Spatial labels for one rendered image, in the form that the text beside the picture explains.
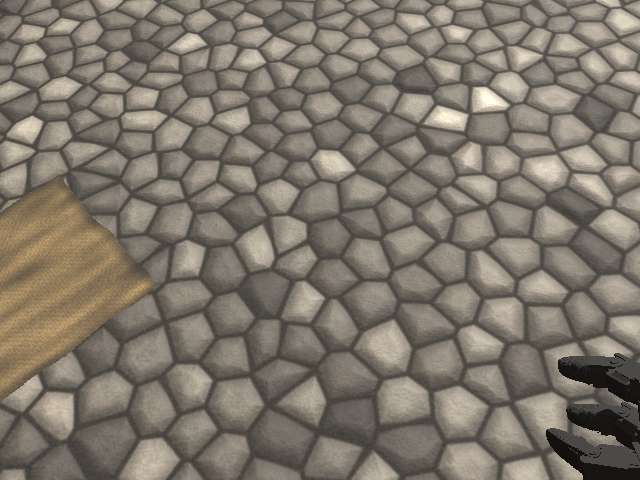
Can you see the right robot hand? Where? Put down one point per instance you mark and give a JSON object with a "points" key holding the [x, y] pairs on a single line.
{"points": [[621, 375]]}

